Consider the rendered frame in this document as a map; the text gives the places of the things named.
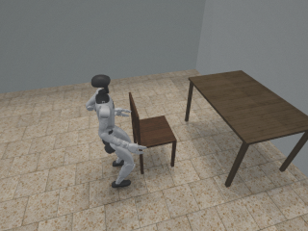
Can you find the right robot hand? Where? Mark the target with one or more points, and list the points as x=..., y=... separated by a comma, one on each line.
x=133, y=148

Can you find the robot right upper arm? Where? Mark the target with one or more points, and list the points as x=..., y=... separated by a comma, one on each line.
x=104, y=115

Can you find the right robot forearm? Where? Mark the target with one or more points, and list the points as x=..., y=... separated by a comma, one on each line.
x=114, y=140

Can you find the left robot hand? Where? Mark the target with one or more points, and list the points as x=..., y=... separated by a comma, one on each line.
x=119, y=112

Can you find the chair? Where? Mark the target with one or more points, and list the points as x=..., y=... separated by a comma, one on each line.
x=151, y=132

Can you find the left robot foot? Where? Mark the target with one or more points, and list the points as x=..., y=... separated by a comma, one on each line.
x=115, y=164

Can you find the robot left upper arm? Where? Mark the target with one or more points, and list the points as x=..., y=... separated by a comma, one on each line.
x=90, y=103

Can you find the humanoid robot torso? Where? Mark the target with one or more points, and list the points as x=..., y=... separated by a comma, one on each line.
x=111, y=121

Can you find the table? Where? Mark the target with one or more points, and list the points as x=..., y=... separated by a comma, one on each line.
x=251, y=110

